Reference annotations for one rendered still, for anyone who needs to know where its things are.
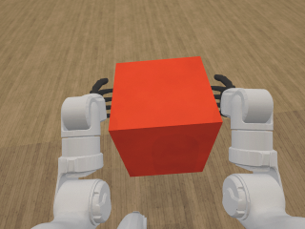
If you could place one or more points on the right robot upper arm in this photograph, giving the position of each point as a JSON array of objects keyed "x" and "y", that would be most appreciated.
[{"x": 257, "y": 201}]

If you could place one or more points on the robot left hand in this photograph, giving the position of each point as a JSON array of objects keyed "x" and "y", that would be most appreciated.
[{"x": 94, "y": 90}]

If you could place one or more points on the left robot upper arm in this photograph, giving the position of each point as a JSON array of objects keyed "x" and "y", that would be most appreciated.
[{"x": 80, "y": 204}]

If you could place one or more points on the right robot forearm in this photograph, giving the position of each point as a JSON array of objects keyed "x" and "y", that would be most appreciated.
[{"x": 252, "y": 120}]

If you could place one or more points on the left robot thigh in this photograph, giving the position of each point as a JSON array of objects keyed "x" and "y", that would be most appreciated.
[{"x": 133, "y": 221}]

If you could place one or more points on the robot right hand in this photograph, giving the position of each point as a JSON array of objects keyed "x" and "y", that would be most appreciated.
[{"x": 229, "y": 85}]

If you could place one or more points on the left robot forearm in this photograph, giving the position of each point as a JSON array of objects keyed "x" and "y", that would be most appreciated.
[{"x": 80, "y": 123}]

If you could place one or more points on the carton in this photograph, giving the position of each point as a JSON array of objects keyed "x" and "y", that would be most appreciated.
[{"x": 164, "y": 119}]

